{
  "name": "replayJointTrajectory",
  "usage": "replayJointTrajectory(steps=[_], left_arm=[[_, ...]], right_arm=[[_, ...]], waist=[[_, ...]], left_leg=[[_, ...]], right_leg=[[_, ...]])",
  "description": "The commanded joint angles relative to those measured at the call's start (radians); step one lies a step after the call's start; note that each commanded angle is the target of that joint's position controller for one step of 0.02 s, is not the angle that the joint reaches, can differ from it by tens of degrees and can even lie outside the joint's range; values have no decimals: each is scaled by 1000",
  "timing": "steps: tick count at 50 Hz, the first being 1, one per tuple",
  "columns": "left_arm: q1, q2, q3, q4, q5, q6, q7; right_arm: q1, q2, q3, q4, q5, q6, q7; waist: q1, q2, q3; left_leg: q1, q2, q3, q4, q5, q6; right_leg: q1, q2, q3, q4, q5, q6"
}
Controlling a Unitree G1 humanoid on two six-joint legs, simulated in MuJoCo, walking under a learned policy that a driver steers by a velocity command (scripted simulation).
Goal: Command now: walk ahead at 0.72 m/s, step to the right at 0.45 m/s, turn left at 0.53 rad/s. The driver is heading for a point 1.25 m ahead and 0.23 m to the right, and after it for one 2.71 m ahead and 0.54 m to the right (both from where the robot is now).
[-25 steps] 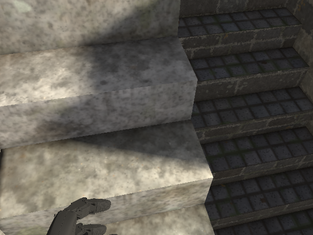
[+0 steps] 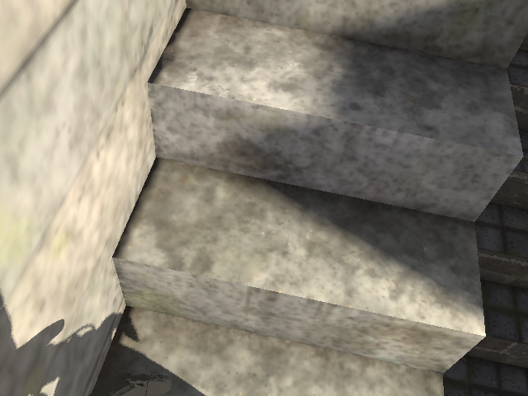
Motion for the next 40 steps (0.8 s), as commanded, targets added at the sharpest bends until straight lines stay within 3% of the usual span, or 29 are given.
replayJointTrajectory(steps=[1, 2, 3, 4, 6, 8, 9, 10, 11, 12, 13, 14, 15, 16, 17, 18, 19, 21, 24, 30, 31, 32, 33, 34, 35, 37, 38, 39, 40], left_arm=[[318, 191, 111, 42, 12, 56, 27], [179, 220, 115, -42, 13, 35, 53], [67, 195, 96, -78, -6, 23, 70], [28, 135, 72, -75, -18, 7, 75], [40, 97, 57, -46, -17, -12, 86], [69, 158, 78, -2, 4, -23, 82], [86, 168, 82, -12, 29, -16, 82], [86, 194, 88, -8, 46, -13, 80], [42, 184, 75, -11, 61, 1, 78], [-22, 161, 70, -26, 69, 25, 83], [-68, 151, 78, -24, 57, 62, 78], [-50, 76, 61, 4, -8, 37, 77], [-3, 34, 47, 46, -49, -12, 27], [141, 51, 62, 46, -32, -34, 2], [203, 104, 73, 36, -52, -23, 36], [171, 97, 67, 27, -33, -5, 39], [127, 69, 57, 25, -5, 17, 18], [-42, 64, 52, 8, -9, 25, -19], [-30, 21, 48, 53, -16, 47, -40], [-102, 29, 51, 33, -10, 131, -3], [-78, 28, 54, 41, -32, 114, -12], [-134, 40, 61, 17, -46, 106, -9], [-217, 51, 66, -30, -30, 117, -21], [-270, 26, 59, -49, -33, 117, -33], [-285, 26, 59, -69, -33, 118, -33], [-299, 37, 63, -117, -13, 137, -29], [-300, 45, 61, -126, -5, 136, -20], [-298, 48, 59, -135, 16, 148, -21], [-224, 23, 25, -123, -14, 129, -16]], right_arm=[[-357, -204, -61, -160, 86, -44, 10], [-389, -172, -69, -230, 67, -32, 18], [-408, -120, -48, -259, 28, -23, 29], [-374, -89, -33, -257, -9, -17, 37], [-370, -84, -24, -275, -31, -17, 44], [-368, -85, -11, -293, -12, -28, 43], [-412, -82, -6, -309, -1, -42, 15], [-417, -75, 3, -328, 9, -48, 6], [-355, -58, 26, -316, 27, -52, 0], [-244, -33, 45, -270, 54, -52, 6], [-16, -97, 13, -170, 84, -39, 7], [113, -55, 13, -35, 69, -11, 26], [133, -63, 2, 26, -18, -36, 22], [226, -170, -31, -47, -46, -56, -7], [88, -280, -66, -100, -55, -63, -14], [-110, -282, -62, -146, -42, -64, -14], [-213, -250, -54, -127, -19, -78, -22], [-160, -180, -21, -51, -5, -89, -11], [-52, -180, -25, -5, 23, -109, 20], [3, -228, -30, 23, 47, -125, 38], [15, -257, -41, 27, 37, -110, 46], [70, -236, -29, 40, 36, -107, 55], [188, -222, -25, 81, 18, -64, 22], [246, -199, -21, 117, -7, -55, 31], [244, -215, -27, 109, -5, -64, 32], [177, -252, -47, 118, -3, -100, 37], [116, -308, -64, 117, -18, -110, 27], [108, -357, -83, 116, -14, -114, 10], [-39, -337, -69, 58, -14, -124, 55]], waist=[[348, -378, -220], [251, -249, -257], [214, -168, -132], [170, -48, -50], [135, 39, -19], [117, 23, -28], [165, 12, -70], [152, 4, -77], [90, 72, -78], [13, 125, -76], [-101, 167, -64], [-128, 235, -41], [-108, 150, -194], [-99, 109, -439], [-33, 42, -510], [56, 106, -397], [122, 201, -238], [106, 166, -104], [103, 143, -96], [140, 155, 9], [128, 195, -3], [96, 250, -16], [64, 217, 13], [47, 223, 1], [50, 253, -4], [77, 290, 26], [88, 260, 91], [108, 246, 79], [176, 269, 52]], left_leg=[[-466, -76, -49, 715, 237, -26], [-507, -41, -293, 852, 234, -11], [-593, -16, -323, 922, 246, -19], [-649, 5, -329, 950, 212, -17], [-657, 50, -293, 950, 178, -6], [-650, 99, -205, 933, 192, -8], [-593, 88, -188, 952, 165, -27], [-583, 103, -185, 909, 160, -29], [-442, 130, -118, 567, 203, -36], [-97, 151, -102, 58, 217, -54], [256, 143, -81, -366, 484, -82], [439, 123, 117, -571, 932, -95], [618, 182, -50, -319, 1227, -126], [673, 513, -475, -240, 1748, -117], [551, 678, -704, -446, 1395, -4], [377, 653, -662, -540, 835, 43], [250, 551, -542, -530, 455, 91], [148, 471, -343, -526, 365, 83], [216, 451, -234, -560, 468, 53], [167, 512, 1, -704, 415, 4], [188, 492, 29, -711, 338, 6], [237, 455, 47, -718, 217, 23], [348, 443, 101, -650, 435, 18], [416, 449, 137, -614, 541, -1], [431, 485, 137, -644, 555, 1], [400, 564, 129, -676, 534, 2], [406, 586, 163, -678, 812, 0], [423, 612, 196, -687, 940, -8], [290, 537, 298, -754, 490, -85]], right_leg=[[570, -209, 419, -476, 51, -342], [447, -354, 711, -568, -250, -370], [331, -405, 793, -586, -273, -372], [246, -399, 750, -549, -216, -341], [163, -347, 681, -520, -96, -309], [140, -309, 641, -533, -56, -307], [149, -255, 598, -485, 194, -317], [141, -245, 558, -450, 323, -306], [76, -199, 440, -439, 394, -256], [-127, -81, 268, -389, 389, -134], [-306, 1, 149, -177, 334, -85], [-390, 51, 70, 45, -20, -96], [-512, 17, 263, 487, -73, -76], [-469, 40, 445, 845, 82, 23], [-441, 104, 459, 990, 209, 80], [-466, 78, 383, 1095, 266, 108], [-566, 54, 380, 1174, 333, 108], [-643, 45, 397, 1109, 413, 82], [-664, 66, 377, 1228, 376, 63], [-719, -9, 356, 1283, 323, 48], [-705, -6, 355, 1239, 285, 41], [-736, 7, 317, 1294, 259, 24], [-811, -28, 302, 1382, 239, 33], [-844, -43, 317, 1385, 226, 20], [-852, -61, 321, 1389, 208, 13], [-859, -96, 389, 1340, 188, 24], [-883, -117, 398, 1189, 119, 37], [-837, -164, 399, 1029, 114, 41], [-602, -239, 336, 469, 132, -1]])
